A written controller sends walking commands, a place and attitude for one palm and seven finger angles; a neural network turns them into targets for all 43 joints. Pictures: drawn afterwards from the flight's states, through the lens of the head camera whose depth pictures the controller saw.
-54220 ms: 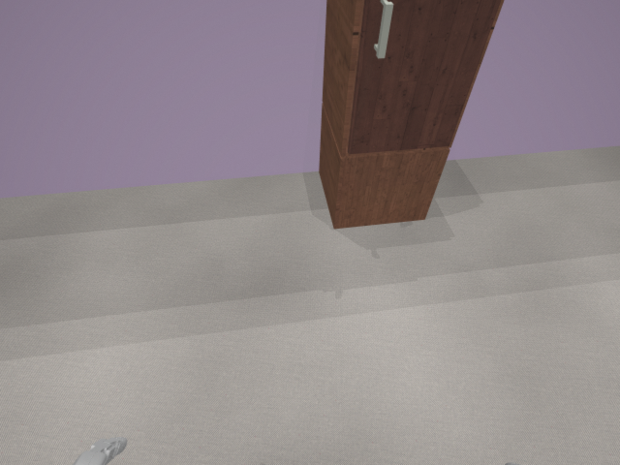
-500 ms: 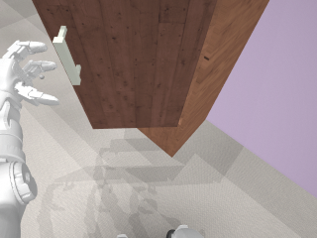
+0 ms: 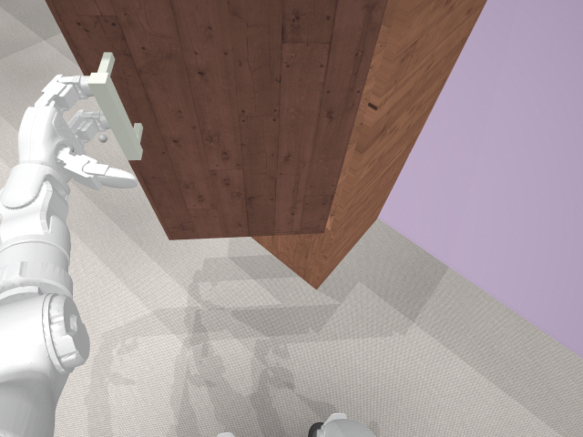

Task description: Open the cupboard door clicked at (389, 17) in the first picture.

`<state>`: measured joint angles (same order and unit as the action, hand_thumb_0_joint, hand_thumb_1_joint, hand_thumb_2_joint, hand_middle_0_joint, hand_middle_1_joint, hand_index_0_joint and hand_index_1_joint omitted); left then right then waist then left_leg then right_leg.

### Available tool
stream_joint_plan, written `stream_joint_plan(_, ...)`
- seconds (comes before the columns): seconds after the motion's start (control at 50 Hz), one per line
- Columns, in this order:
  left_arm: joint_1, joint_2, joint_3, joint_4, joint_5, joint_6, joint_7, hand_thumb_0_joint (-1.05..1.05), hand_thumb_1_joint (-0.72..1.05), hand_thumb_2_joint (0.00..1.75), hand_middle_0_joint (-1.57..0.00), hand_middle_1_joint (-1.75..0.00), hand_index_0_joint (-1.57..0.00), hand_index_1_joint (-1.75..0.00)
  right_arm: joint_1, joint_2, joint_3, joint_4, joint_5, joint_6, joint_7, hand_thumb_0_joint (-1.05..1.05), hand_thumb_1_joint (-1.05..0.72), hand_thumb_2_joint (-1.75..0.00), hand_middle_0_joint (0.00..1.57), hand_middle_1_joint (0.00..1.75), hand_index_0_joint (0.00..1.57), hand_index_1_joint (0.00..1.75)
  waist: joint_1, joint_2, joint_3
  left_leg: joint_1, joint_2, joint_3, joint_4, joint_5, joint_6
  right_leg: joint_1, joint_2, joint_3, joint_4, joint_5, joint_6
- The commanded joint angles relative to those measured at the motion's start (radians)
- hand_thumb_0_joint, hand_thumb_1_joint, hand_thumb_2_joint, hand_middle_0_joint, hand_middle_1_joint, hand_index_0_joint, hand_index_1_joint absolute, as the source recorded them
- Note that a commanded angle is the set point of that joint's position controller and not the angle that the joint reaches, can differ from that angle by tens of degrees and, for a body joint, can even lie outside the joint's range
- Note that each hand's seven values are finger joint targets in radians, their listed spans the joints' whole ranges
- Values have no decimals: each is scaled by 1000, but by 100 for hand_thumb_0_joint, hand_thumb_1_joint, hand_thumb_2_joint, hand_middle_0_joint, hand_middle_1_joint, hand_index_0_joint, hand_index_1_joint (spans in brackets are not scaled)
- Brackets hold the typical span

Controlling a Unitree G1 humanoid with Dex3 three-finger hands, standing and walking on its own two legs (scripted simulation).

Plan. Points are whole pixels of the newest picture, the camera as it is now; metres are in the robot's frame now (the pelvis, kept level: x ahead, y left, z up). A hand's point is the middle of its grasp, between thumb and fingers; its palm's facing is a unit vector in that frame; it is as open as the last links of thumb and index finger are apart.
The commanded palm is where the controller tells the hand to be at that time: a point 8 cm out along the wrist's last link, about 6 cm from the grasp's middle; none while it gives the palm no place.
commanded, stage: slide the fingers in behind the handle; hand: left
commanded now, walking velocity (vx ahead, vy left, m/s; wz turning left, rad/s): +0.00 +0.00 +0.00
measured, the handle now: (121, 110) +0.53 +0.21 +0.11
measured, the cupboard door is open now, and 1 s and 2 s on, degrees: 45 45 48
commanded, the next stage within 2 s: close the thumb around the handle in 0.82 s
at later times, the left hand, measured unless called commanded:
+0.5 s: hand (129, 141) +0.47 +0.19 +0.12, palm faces +0.01 -1.00 +0.01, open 14.0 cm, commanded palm +0.44 +0.24 +0.11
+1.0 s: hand (127, 144) +0.47 +0.19 +0.12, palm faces +0.01 -1.00 -0.01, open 13.9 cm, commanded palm +0.44 +0.24 +0.11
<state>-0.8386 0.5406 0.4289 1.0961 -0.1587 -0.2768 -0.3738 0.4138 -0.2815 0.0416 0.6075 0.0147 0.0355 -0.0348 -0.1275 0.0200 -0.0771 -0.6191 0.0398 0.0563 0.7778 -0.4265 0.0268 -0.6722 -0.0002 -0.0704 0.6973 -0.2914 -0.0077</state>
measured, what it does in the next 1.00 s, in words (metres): stands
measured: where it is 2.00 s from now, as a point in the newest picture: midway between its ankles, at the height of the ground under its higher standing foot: outside the picture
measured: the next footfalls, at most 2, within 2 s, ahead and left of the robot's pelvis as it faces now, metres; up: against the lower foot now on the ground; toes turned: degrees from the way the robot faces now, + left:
none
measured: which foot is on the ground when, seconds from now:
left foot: down 0.00-1.00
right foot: down 0.00-1.00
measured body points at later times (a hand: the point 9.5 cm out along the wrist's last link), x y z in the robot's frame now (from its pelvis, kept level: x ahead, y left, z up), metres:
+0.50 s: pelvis +0.00 -0.01 +0.00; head +0.08 +0.00 +0.44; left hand +0.47 +0.24 +0.12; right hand +0.04 -0.27 -0.11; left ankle -0.04 +0.10 -0.71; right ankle +0.02 -0.12 -0.71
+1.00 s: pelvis -0.01 -0.01 +0.00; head +0.08 -0.01 +0.44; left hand +0.46 +0.25 +0.12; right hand +0.01 -0.28 -0.11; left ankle -0.04 +0.10 -0.71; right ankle +0.02 -0.12 -0.71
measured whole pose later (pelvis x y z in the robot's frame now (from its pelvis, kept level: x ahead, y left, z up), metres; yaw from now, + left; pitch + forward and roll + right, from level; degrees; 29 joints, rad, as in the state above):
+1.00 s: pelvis -0.01 -0.01 +0.00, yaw +0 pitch +14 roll -1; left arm -0.86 0.49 0.38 1.13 -0.13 -0.30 -0.29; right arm 0.40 -0.29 0.03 0.63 0.02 0.00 -0.04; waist -0.13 0.02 -0.06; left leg -0.61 0.04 0.05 0.77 -0.40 0.02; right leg -0.67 0.00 -0.07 0.71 -0.28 -0.02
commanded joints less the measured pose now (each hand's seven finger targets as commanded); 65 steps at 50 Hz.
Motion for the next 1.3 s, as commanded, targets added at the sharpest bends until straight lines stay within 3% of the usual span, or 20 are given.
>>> stream_joint_plan(0.0, -388, 267, 24, -214, -6, -60, 20, 0, -50, 30, -30, -120, -30, -120, 112, -171, -64, -69, 2, -22, -6, 0, -90, -90, 20, 30, 20, 30, 11, 72, -384, 169, -14, -68, -85, 468, -2, 267, 30, 38, -23, 367, -16)
stream_joint_plan(0.04, -396, 261, 20, -231, -3, -58, 32, 0, -50, 30, -30, -120, -30, -120, 110, -170, -68, -76, 4, -21, -7, 0, -90, -90, 20, 30, 20, 30, 10, 48, -386, 152, -19, -64, -93, 428, 4, 292, 29, 42, -27, 362, -14)
stream_joint_plan(0.12, -420, 236, 15, -292, -16, -75, 46, 0, -50, 30, -30, -120, -30, -120, 108, -166, -69, -73, 2, -28, -6, 0, -90, -90, 20, 30, 20, 30, 12, 87, -443, 214, -16, -66, -89, 492, -2, 300, 30, 42, -23, 397, -16)
stream_joint_plan(0.24, -383, 173, -28, -252, -12, -61, 53, 0, -50, 30, -30, -120, -30, -120, 98, -161, -71, -60, 5, -33, -2, 0, -90, -90, 20, 30, 20, 30, 4, 65, -375, 193, -17, -62, -96, 453, -1, 273, 29, 36, -33, 371, -16)
stream_joint_plan(0.28, -401, 185, -20, -260, -8, -59, 62, 0, -50, 30, -30, -120, -30, -120, 96, -162, -71, -63, 4, -34, -4, 0, -90, -90, 20, 30, 20, 30, 9, 71, -391, 195, -20, -65, -97, 450, 0, 282, 27, 39, -30, 367, -16)
stream_joint_plan(0.34, -438, 131, -55, -253, -7, -62, 80, 0, -50, 30, -30, -120, -30, -120, 93, -156, -70, -56, 1, -42, -2, 0, -90, -90, 20, 30, 20, 30, -4, 62, -377, 202, -21, -66, -98, 429, -2, 262, 28, 35, -34, 348, -15)
stream_joint_plan(0.44, -438, 177, -9, -279, 3, -94, 110, 0, -50, 30, -30, -120, -30, -120, 92, -155, -70, -56, -2, -48, 0, 0, -90, -90, 20, 30, 20, 30, 17, 46, -428, 201, -25, -67, -96, 457, -4, 308, 26, 42, -20, 383, -16)
stream_joint_plan(0.46, -424, 178, -16, -286, 8, -100, 114, 0, -50, 30, -30, -120, -30, -120, 90, -156, -70, -59, -2, -48, 0, 0, -90, -90, 20, 30, 20, 30, 20, 78, -437, 214, -24, -66, -90, 473, -3, 301, 25, 44, -16, 386, -17)
stream_joint_plan(0.54, -400, 141, -36, -257, 13, -92, 118, 0, -50, 30, -30, -120, -30, -120, 82, -150, -68, -58, 1, -48, 5, 0, -90, -90, 20, 30, 20, 30, 18, 54, -400, 189, -26, -58, -101, 446, -3, 307, 25, 42, -23, 384, -16)
stream_joint_plan(0.6, -417, 177, -12, -199, 11, -76, 113, 0, -50, 30, -30, -120, -30, -120, 84, -159, -65, -54, 5, -44, -2, 0, -90, -90, 20, 30, 20, 30, 9, -10, -350, 127, -29, -54, -110, 368, 4, 321, 23, 45, -32, 357, -13)
stream_joint_plan(0.68, -456, 210, 1, -211, 19, -94, 106, 0, -50, 30, -30, -120, -30, -120, 85, -158, -64, -54, 2, -50, -10, 0, -90, -90, 20, 30, 20, 30, 12, 42, -379, 134, -34, -53, -108, 340, 6, 320, 20, 57, -31, 331, -16)
stream_joint_plan(0.72, -436, 182, -17, -225, 15, -106, 98, 0, -50, 30, -30, -120, -30, -120, 84, -154, -65, -56, 1, -53, -8, 0, -90, -90, 20, 30, 20, 30, 15, 47, -409, 149, -34, -48, -103, 358, 5, 330, 20, 59, -30, 349, -15)
stream_joint_plan(0.8, -436, 188, -15, -164, 2, -98, 80, 0, -50, 30, -30, -120, -30, -120, 88, -163, -63, -47, 6, -55, -12, 0, -90, -90, 20, 30, 20, 30, 1, -1, -367, 101, -34, -48, -108, 297, 8, 323, 19, 60, -38, 312, -11)
stream_joint_plan(0.9, -473, 214, -13, -183, 14, -95, 78, 0, -50, 30, -30, -120, -30, -120, 95, -164, -63, -46, 4, -56, -16, 0, -90, -90, 20, 30, 20, 30, 3, 55, -386, 118, -35, -54, -105, 305, 8, 303, 18, 61, -35, 299, -14)
stream_joint_plan(0.92, -479, 185, -37, -183, 15, -94, 78, 0, -44, 32, -30, -121, -30, -121, 93, -162, -63, -46, 5, -58, -15, 0, -90, -90, 20, 30, 20, 30, -7, 61, -376, 127, -34, -53, -104, 299, 8, 282, 20, 59, -40, 287, -13)
stream_joint_plan(1.02, -482, 207, -2, -230, -2, -116, 87, 0, -16, 44, -32, -124, -32, -124, 97, -164, -67, -47, 1, -64, -16, 0, -90, -90, 20, 30, 20, 30, 11, 83, -438, 159, -33, -58, -99, 342, 3, 307, 22, 59, -31, 316, -15)
stream_joint_plan(1.08, -461, 201, -11, -202, 2, -110, 86, 0, 0, 52, -34, -125, -34, -125, 100, -165, -67, -42, 2, -62, -15, 0, -90, -90, 20, 30, 20, 30, 4, 36, -412, 144, -30, -59, -101, 343, 5, 302, 24, 53, -31, 319, -12)
stream_joint_plan(1.18, -457, 175, -27, -218, 12, -100, 97, 0, 28, 64, -36, -128, -36, -128, 99, -162, -68, -46, 0, -62, -11, 0, -90, -90, 20, 30, 20, 30, 11, 87, -413, 185, -29, -64, -102, 378, -1, 273, 25, 45, -29, 317, -17)
stream_joint_plan(1.26, -441, 210, 11, -185, -2, -98, 104, 0, 51, 73, -37, -131, -37, -131, 102, -169, -67, -45, 0, -60, -14, 0, -90, -90, 20, 30, 20, 30, 7, -9, -376, 129, -29, -59, -104, 350, 6, 304, 26, 48, -32, 325, -14)
stream_joint_plan(1.28, -445, 204, 3, -191, 3, -99, 102, 0, 56, 76, -38, -131, -38, -131, 98, -166, -66, -50, 0, -60, -13, 0, -90, -90, 20, 30, 20, 30, 10, 10, -382, 124, -30, -57, -109, 349, 4, 313, 24, 51, -30, 331, -13)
